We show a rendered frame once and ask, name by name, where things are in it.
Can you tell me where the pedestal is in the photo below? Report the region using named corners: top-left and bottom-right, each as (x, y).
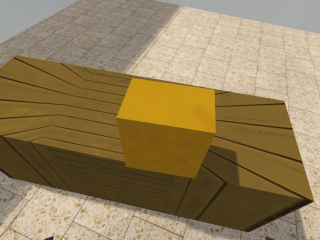
top-left (0, 55), bottom-right (314, 233)

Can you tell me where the carton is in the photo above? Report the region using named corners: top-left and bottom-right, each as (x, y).
top-left (116, 78), bottom-right (216, 179)

